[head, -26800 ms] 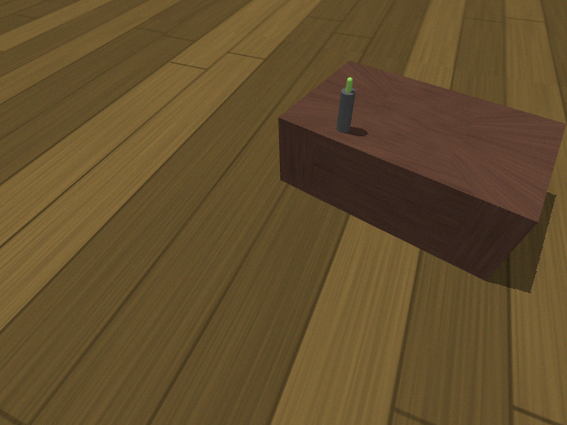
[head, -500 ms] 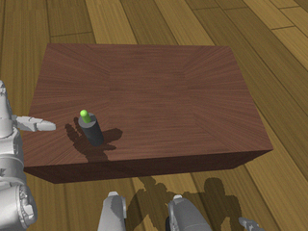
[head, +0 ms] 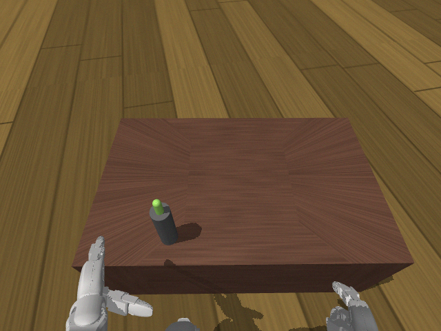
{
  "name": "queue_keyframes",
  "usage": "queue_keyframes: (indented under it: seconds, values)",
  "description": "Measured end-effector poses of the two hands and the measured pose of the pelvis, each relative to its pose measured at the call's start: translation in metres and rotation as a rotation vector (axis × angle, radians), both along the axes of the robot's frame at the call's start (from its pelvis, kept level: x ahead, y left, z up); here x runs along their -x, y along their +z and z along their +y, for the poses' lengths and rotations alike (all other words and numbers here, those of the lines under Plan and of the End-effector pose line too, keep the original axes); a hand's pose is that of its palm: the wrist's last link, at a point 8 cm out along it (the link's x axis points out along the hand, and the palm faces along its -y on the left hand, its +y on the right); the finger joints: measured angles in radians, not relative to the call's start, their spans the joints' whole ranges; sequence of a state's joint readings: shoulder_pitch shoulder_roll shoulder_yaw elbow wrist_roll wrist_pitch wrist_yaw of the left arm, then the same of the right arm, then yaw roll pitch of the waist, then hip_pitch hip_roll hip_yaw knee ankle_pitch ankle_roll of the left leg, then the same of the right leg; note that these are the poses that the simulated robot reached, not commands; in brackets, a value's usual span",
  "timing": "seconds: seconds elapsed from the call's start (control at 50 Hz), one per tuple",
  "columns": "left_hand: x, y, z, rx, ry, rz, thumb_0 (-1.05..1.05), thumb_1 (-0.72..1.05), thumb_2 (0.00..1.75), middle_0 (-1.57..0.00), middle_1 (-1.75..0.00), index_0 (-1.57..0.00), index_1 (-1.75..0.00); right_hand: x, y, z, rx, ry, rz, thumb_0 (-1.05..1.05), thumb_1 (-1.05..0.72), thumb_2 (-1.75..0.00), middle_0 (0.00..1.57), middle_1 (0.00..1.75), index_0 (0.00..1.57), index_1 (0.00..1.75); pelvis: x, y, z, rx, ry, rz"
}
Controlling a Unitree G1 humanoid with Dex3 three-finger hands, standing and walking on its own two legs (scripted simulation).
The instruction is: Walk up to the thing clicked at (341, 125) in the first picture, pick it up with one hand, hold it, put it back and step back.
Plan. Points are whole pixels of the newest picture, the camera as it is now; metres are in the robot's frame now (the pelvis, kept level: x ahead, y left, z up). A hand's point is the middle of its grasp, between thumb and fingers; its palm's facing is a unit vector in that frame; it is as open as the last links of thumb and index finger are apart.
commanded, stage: home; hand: left
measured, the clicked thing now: (163, 221) +0.43 +0.18 -0.23
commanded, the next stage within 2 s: none
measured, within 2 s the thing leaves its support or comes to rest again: neither
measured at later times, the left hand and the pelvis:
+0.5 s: hand (144, 317) +0.16 +0.16 -0.07, palm faces +0.15 -0.96 -0.25, open 17.7 cm; pelvis +0.00 -0.02 +0.00, yaw +1 degrees
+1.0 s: hand out of the picture +0.05 +0.26 -0.12, palm faces -0.01 -0.92 -0.39, open 17.6 cm; pelvis -0.01 +0.00 +0.03, yaw +1 degrees
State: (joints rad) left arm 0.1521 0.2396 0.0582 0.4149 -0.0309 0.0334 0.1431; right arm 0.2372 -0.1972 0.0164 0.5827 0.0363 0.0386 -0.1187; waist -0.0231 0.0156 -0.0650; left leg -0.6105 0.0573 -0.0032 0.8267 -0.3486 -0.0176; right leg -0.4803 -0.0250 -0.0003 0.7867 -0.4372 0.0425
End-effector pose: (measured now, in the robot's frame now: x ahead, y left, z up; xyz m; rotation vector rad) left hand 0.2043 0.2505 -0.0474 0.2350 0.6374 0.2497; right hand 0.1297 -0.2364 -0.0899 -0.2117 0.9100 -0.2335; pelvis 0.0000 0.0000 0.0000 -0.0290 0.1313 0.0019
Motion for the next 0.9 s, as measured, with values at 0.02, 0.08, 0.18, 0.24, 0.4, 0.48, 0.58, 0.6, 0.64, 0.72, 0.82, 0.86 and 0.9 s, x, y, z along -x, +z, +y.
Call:
queue_keyframes:
  seconds: [0.02,0.08,0.18,0.24,0.4,0.48,0.58,0.6,0.64,0.72,0.82,0.86,0.9]
  values:
    - [0.008,0.001,-0.005,0.006,-0.002,0.005,-0.02,-0.56,0.04,-0.06,-0.05,-0.05,-0.05,-0.008,0.002,0.001,-0.005,0.009,-0.023,0.01,-0.90,-0.90,0.20,0.30,0.20,0.31,-0.001,0.000,-0.001,-0.002,0.001,-0.005]
    - [0.033,0.002,-0.019,0.027,-0.005,0.031,-0.01,-0.56,0.04,-0.06,-0.05,-0.05,-0.05,-0.028,0.008,0.004,-0.016,0.037,-0.086,0.01,-0.90,-0.90,0.20,0.30,0.20,0.31,-0.002,0.001,-0.005,-0.006,0.006,-0.019]
    - [0.065,-0.001,-0.036,0.065,0.014,0.075,-0.01,-0.57,0.04,-0.06,-0.05,-0.05,-0.05,-0.050,0.017,0.003,-0.011,0.082,-0.153,0.01,-0.90,-0.90,0.20,0.30,0.20,0.31,-0.001,0.001,-0.012,-0.012,0.017,-0.038]
    - [0.073,-0.002,-0.040,0.071,0.028,0.082,-0.02,-0.57,0.03,-0.06,-0.04,-0.05,-0.04,-0.054,0.020,0.000,0.002,0.101,-0.174,0.01,-0.90,-0.90,0.20,0.30,0.20,0.31,0.001,0.000,-0.016,-0.015,0.024,-0.047]
    - [0.065,0.005,-0.043,0.052,0.024,0.048,-0.02,-0.59,0.02,-0.05,-0.04,-0.05,-0.04,-0.039,0.018,-0.013,0.021,0.094,-0.166,0.01,-0.90,-0.90,0.20,0.30,0.20,0.31,0.005,0.000,-0.023,-0.017,0.029,-0.057]
    - [0.064,0.006,-0.046,0.050,0.007,0.047,-0.01,-0.59,0.02,-0.05,-0.04,-0.05,-0.04,-0.025,0.013,-0.019,0.017,0.072,-0.145,0.01,-0.90,-0.90,0.20,0.30,0.20,0.31,0.005,-0.001,-0.023,-0.017,0.025,-0.057]
    - [0.067,-0.003,-0.044,0.016,-0.059,0.091,-0.01,-0.59,0.02,-0.05,-0.04,-0.05,-0.04,-0.009,0.004,-0.025,0.028,0.098,-0.074,0.01,-0.90,-0.90,0.20,0.30,0.20,0.31,0.006,0.000,-0.023,-0.024,0.023,-0.076]
    - [0.070,-0.008,-0.041,0.004,-0.085,0.120,-0.01,-0.59,0.01,-0.05,-0.04,-0.05,-0.04,-0.004,0.000,-0.027,0.030,0.118,-0.034,0.01,-0.90,-0.90,0.20,0.30,0.20,0.31,0.005,0.001,-0.023,-0.027,0.023,-0.086]
    - [0.077,-0.017,-0.031,-0.015,-0.112,0.182,-0.01,-0.59,0.01,-0.05,-0.04,-0.05,-0.04,0.005,-0.005,-0.034,0.026,0.132,0.033,0.01,-0.90,-0.90,0.20,0.30,0.20,0.31,0.003,0.003,-0.022,-0.032,0.025,-0.105]
    - [0.096,-0.025,-0.006,-0.038,-0.089,0.281,-0.01,-0.59,0.01,-0.05,-0.04,-0.05,-0.04,0.023,-0.006,-0.047,0.023,0.109,0.105,0.01,-0.90,-0.90,0.20,0.30,0.20,0.31,-0.001,0.009,-0.019,-0.036,0.025,-0.138]
    - [0.122,-0.027,0.022,-0.061,-0.039,0.384,-0.01,-0.58,0.02,-0.05,-0.05,-0.05,-0.04,0.043,-0.001,-0.056,0.039,0.078,0.181,0.01,-0.90,-0.90,0.20,0.30,0.20,0.31,-0.001,0.019,-0.013,-0.033,0.024,-0.166]
    - [0.132,-0.028,0.030,-0.064,-0.020,0.422,-0.01,-0.58,0.02,-0.05,-0.05,-0.05,-0.04,0.050,0.001,-0.057,0.045,0.072,0.205,0.01,-0.90,-0.90,0.20,0.30,0.20,0.31,0.000,0.022,-0.010,-0.032,0.023,-0.174]
    - [0.141,-0.028,0.038,-0.065,-0.004,0.456,-0.01,-0.57,0.03,-0.05,-0.05,-0.05,-0.05,0.056,0.002,-0.057,0.047,0.066,0.227,0.01,-0.90,-0.90,0.20,0.30,0.20,0.30,0.001,0.025,-0.008,-0.029,0.023,-0.181]
